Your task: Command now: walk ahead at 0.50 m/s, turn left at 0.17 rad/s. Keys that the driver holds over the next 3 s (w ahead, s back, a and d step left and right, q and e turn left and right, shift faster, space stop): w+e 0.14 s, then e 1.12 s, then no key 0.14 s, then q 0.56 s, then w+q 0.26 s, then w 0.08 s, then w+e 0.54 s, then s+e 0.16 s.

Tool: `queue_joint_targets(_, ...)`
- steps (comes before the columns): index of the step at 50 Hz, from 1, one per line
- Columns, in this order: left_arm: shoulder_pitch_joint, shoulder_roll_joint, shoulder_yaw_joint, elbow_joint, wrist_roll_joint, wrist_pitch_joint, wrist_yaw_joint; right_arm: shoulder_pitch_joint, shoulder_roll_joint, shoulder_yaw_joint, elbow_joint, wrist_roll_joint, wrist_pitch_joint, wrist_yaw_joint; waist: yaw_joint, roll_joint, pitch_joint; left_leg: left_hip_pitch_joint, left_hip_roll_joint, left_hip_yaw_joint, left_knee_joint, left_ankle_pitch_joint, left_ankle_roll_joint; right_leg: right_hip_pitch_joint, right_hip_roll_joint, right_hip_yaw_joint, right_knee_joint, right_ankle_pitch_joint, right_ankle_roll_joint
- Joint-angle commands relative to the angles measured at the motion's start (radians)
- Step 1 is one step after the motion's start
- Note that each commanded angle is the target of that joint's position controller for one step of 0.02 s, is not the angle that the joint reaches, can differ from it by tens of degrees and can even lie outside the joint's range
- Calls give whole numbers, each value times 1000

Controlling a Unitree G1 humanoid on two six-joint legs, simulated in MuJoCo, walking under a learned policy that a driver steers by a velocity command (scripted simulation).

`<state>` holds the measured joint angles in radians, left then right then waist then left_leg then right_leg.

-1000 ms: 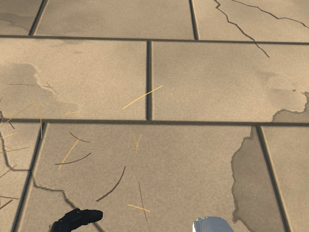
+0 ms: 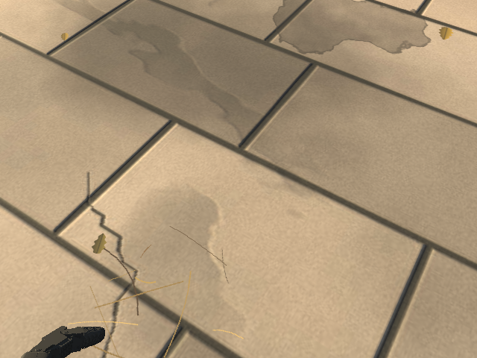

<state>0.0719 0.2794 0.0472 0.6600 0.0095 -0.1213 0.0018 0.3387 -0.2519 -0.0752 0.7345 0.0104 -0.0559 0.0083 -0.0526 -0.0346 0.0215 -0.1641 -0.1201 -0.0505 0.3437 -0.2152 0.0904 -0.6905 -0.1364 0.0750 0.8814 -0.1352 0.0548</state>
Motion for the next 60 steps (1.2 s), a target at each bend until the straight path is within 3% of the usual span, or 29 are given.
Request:
queue_joint_targets(1, -55, 26, -8, -38, -10, -1, -13, -6, -160, -35, -55, 3, -23, -8, -21, 104, -24, -121, 203, -85, -112, 227, 143, 172, 59, -90, -211, 249, -2)
queue_joint_targets(6, -154, 72, 7, -84, -33, -1, -40, 51, -177, -38, -17, 6, -19, -3, -49, 128, 16, 128, 325, -129, -53, 251, 110, 47, 73, -73, -329, 168, -92)
queue_joint_targets(8, -85, 97, 22, -74, -28, 1, -50, 14, -188, -41, -20, 0, -10, -12, 4, 138, -7, 191, 326, -89, 38, 501, 71, 111, 108, -84, -353, 79, -133)
queue_joint_targets(10, 141, 160, 57, -16, -6, 2, -47, -36, -168, -33, -49, -11, -2, -26, 124, 111, -158, 121, 240, 7, 349, 750, -3, 444, 155, -108, -374, 241, -178)
queue_joint_targets(11, 257, 245, 71, -16, 10, 3, -41, 3, -115, -13, -91, -42, -6, -36, 129, -56, -297, -121, 159, 55, 699, 362, -66, 755, -44, 152, -305, 612, -258)
queue_joint_targets(12, 265, 255, 70, -3, 8, 6, -48, 135, -67, 10, -79, -26, -21, -25, 80, -317, -458, -439, -3, 5, 1050, -376, -143, 1047, -259, 616, -424, 659, -476)
queue_joint_targets(13, 252, 190, 58, -29, -13, 22, -47, 111, -164, -2, -68, -16, -28, -16, 118, -153, -488, -492, 65, -108, 1128, -363, -139, 1045, -221, 617, -456, 501, -433)
queue_joint_targets(14, 195, 147, 46, -44, -17, 35, -39, -7, -171, -3, -98, 3, -26, -13, 127, -77, -357, -545, 104, -88, 1117, -312, -137, 936, -178, 468, -445, 469, -388)
queue_joint_targets(15, 152, 141, 42, -53, -16, 45, -33, -82, -164, 1, -120, -8, -23, -20, 109, 35, -236, -559, 133, -60, 1060, -271, -138, 775, -137, 377, -462, 524, -360)
queue_joint_targets(16, 131, 131, 37, -57, -14, 51, -27, -141, -164, -3, -138, -29, -11, -33, 95, 82, -171, -528, 154, -47, 991, -240, -138, 643, -101, 316, -493, 569, -342)
queue_joint_targets(18, 105, 150, 46, -55, 1, 56, -20, -74, -144, 2, -139, -26, 10, -43, 31, -16, -145, -450, 166, -51, 906, -241, -151, 499, -77, 288, -520, 625, -363)
queue_joint_targets(22, 104, 184, 60, -48, -12, 77, 1, -84, -108, 13, -125, -34, 25, -60, 18, -17, -201, -408, 134, -27, 691, -135, -180, 439, -24, 220, -502, 667, -327)
queue_joint_targets(27, 93, 182, 63, -57, -29, 124, 28, -198, -102, 14, -148, -23, 45, -58, 47, -68, -189, -375, 102, -55, 516, -1, -184, 399, 24, 278, -509, 217, -261)
queue_joint_targets(32, 112, 177, 67, -70, -23, 147, 31, -253, -112, 3, -166, -14, 17, -42, 75, -130, -149, -311, 72, -70, 298, -62, -157, 468, 22, 397, -455, 166, -251)
queue_joint_targets(34, 81, 163, 64, -84, -35, 152, 31, -191, -116, -7, -144, -10, 2, -34, 31, -131, -143, -169, 83, -52, 72, 74, -125, 450, 62, 405, -398, 174, -215)
queue_joint_targets(35, 102, 128, 54, -90, -32, 153, 30, -168, -156, -20, -140, -18, -1, -36, 41, -83, -163, -33, 192, -115, 29, 173, -84, 372, 107, 373, -326, 21, -173)
queue_joint_targets(36, 181, 70, 39, -90, -16, 151, 25, -192, -229, -35, -163, -37, 10, -47, 103, 172, -185, 96, 423, -310, 47, 461, 28, 230, 234, 206, -104, -384, -108)
queue_joint_targets(37, 160, 136, 56, -113, -19, 138, 21, -150, -225, -40, -144, -65, 19, -41, 80, 346, -174, 97, 551, -505, 13, 583, 192, 59, 282, 84, 104, -559, -51)
queue_joint_targets(38, 171, 210, 79, -88, -16, 135, 19, -158, -178, -31, -155, -53, 20, -40, 68, 236, -164, 82, 537, -452, 23, 554, 206, 39, 220, 81, 272, -500, -13)
queue_joint_targets(40, 170, 194, 86, -55, -29, 162, 24, -218, -116, -14, -169, -28, 31, -47, 78, 139, -125, 46, 407, -255, 50, 474, 118, 30, 190, 55, 368, -387, 30)
queue_joint_targets(43, 129, 116, 62, -82, -36, 175, 17, -224, -137, -20, -160, -31, 48, -57, 63, 174, -91, 8, 344, -120, 19, 444, 101, 46, 169, -23, 308, -288, 51)
queue_joint_targets(46, 73, 87, 48, -114, -33, 171, 11, -202, -162, -32, -146, -31, 60, -65, 31, 219, -124, 50, 368, -75, 19, 433, 117, 102, 135, -56, 142, -281, 51)
queue_joint_targets(51, 79, 108, 54, -130, -29, 173, -12, -204, -206, -52, -128, -8, 63, -54, 26, 253, -141, 22, 419, -42, 30, 358, 113, 275, 120, -111, -114, -249, 0)
queue_joint_targets(54, 169, 109, 69, -100, -25, 175, -19, -208, -189, -49, -111, 15, 60, -50, 76, 212, -133, -52, 387, 22, 142, 230, 31, 459, 168, -152, -393, -75, -74)
queue_joint_targets(55, 200, 144, 83, -98, -21, 173, -11, -158, -151, -42, -91, 5, 59, -45, 75, 92, -122, -177, 335, 99, 282, 87, -49, 583, 122, -46, -476, 67, -115)
queue_joint_targets(56, 212, 276, 110, -127, -14, 167, 8, -157, -75, -15, -138, -54, 59, -38, 38, -277, -120, -485, 199, 192, 621, -399, -163, 735, -177, 355, -485, 449, -248)
queue_joint_targets(57, 223, 278, 104, -142, 25, 147, -3, -271, -123, -27, -173, -39, 50, -48, 125, -254, -162, -564, 128, 31, 798, -477, -171, 643, -265, 472, -528, 457, -416)
queue_joint_targets(58, 198, 246, 93, -134, 34, 132, -6, -299, -159, -39, -168, -16, 52, -56, 119, -153, -126, -566, 145, -10, 865, -404, -159, 597, -208, 401, -545, 331, -388)
queue_joint_targets(60, 101, 181, 74, -134, -10, 128, 8, -260, -159, -48, -129, -22, 63, -68, 66, -81, -94, -559, 164, -27, 838, -245, -154, 562, -102, 288, -530, 213, -279)
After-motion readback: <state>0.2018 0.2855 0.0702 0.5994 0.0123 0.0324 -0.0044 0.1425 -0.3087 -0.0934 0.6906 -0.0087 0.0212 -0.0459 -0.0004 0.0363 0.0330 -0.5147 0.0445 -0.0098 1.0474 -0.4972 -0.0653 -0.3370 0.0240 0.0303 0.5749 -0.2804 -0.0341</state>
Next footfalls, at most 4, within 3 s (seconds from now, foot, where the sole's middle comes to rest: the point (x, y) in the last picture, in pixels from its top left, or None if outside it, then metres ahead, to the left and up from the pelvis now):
0.20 right None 0.32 -0.17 -0.78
0.70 left None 0.42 0.02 -0.78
1.10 right None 0.26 -0.20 -0.78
1.52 left None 0.41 -0.02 -0.78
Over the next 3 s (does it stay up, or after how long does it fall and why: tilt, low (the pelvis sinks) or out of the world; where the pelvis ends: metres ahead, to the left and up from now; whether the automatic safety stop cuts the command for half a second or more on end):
stays up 0.72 -0.20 -0.01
